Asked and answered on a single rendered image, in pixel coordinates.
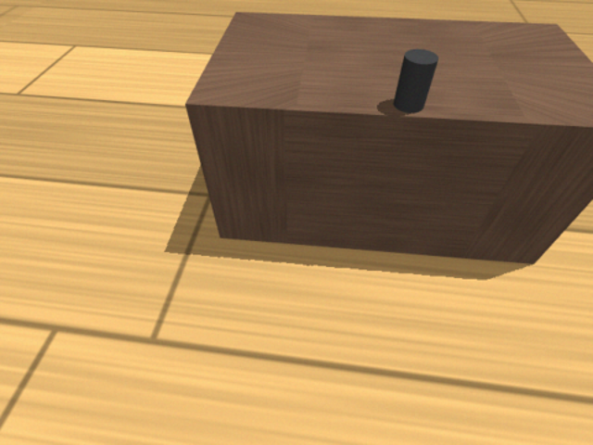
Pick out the can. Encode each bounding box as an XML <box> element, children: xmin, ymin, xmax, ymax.
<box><xmin>394</xmin><ymin>49</ymin><xmax>438</xmax><ymax>113</ymax></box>

